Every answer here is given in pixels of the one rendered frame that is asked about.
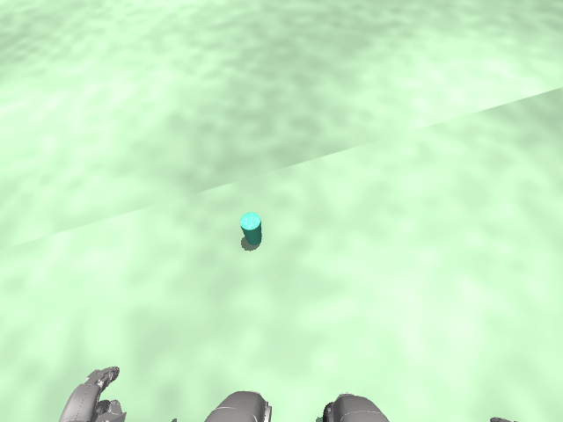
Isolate left robot hand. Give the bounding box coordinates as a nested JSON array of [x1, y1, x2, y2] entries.
[[59, 367, 127, 422]]

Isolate cup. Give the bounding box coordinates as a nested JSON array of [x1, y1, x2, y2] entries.
[[240, 212, 262, 245]]

